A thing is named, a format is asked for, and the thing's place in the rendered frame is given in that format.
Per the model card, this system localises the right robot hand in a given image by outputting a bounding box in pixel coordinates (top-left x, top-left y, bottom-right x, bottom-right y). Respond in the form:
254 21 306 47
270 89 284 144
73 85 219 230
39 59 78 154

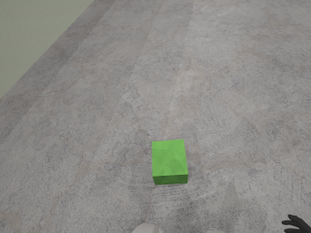
282 215 311 233

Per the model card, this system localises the robot left thigh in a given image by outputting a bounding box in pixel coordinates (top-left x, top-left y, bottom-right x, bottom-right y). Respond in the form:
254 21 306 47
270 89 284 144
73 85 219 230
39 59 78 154
132 222 163 233

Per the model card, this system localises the carton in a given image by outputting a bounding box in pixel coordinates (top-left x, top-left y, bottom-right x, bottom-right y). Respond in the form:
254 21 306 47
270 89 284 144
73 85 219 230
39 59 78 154
152 139 189 185

